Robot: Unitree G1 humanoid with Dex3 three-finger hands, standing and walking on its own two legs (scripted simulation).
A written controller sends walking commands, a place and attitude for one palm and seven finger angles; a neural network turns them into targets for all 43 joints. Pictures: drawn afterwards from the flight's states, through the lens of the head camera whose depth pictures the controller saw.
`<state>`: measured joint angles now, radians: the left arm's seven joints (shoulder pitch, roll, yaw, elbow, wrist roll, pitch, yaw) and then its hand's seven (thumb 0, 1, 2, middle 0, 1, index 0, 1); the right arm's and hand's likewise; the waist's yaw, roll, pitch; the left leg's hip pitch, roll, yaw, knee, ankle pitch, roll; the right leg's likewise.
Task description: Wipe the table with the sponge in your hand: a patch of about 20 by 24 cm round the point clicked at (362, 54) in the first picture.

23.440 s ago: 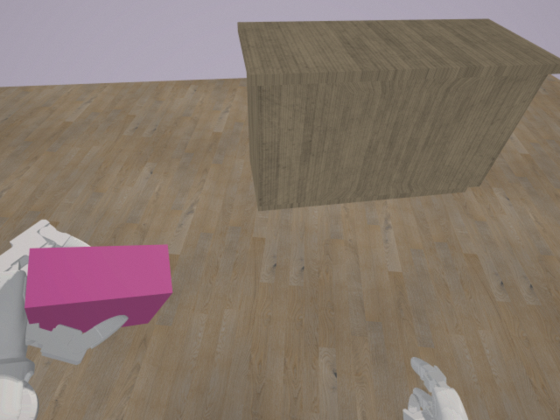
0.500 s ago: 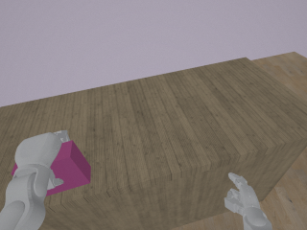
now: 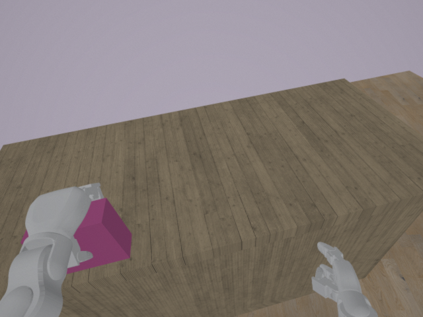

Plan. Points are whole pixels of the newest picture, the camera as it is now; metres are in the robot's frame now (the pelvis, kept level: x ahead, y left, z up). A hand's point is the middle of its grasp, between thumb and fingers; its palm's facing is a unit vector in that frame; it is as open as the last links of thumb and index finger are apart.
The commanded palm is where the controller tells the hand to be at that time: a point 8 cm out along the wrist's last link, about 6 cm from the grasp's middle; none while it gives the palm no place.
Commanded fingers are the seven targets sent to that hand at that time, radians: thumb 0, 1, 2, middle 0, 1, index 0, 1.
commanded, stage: move the sponge above the wiping area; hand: left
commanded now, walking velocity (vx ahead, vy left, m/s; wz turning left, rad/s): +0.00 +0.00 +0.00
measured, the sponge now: (88, 243) +0.20 +0.28 +0.05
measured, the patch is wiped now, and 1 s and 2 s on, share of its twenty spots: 0.00 0.00 0.00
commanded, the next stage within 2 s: lower the sponge onto the table in 1.58 s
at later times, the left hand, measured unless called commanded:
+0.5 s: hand (84, 227) +0.21 +0.27 +0.10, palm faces +0.02 -0.09 -1.00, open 9.8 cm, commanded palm +0.18 +0.28 +0.18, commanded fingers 0.00 0.10 1.30 -1.20 -1.60 -1.20 -1.60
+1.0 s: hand (79, 220) +0.21 +0.28 +0.11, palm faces +0.06 -0.06 -1.00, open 9.8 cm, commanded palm +0.18 +0.28 +0.18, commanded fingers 0.00 0.10 1.30 -1.20 -1.60 -1.20 -1.60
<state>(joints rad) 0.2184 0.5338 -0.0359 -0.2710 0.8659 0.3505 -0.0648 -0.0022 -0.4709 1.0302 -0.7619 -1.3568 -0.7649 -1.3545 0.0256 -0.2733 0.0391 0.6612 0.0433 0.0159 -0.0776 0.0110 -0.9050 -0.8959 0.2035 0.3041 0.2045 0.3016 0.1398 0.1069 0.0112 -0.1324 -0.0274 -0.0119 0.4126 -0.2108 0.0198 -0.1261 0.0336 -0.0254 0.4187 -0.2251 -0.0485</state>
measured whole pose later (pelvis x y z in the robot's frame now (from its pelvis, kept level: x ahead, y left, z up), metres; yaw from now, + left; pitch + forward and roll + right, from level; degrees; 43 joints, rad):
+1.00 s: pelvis +0.00 -0.01 +0.00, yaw +0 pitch -5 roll +0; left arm 0.19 0.56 -0.02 -0.25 0.86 0.32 -0.02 0.00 -0.47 1.03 -0.76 -1.35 -0.77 -1.35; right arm 0.03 -0.27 0.04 0.68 0.05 0.02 -0.08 0.01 -0.90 -0.90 0.20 0.30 0.20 0.30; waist 0.14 0.10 0.01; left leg -0.13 -0.01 -0.01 0.41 -0.21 0.01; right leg -0.12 0.05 -0.02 0.42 -0.22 -0.06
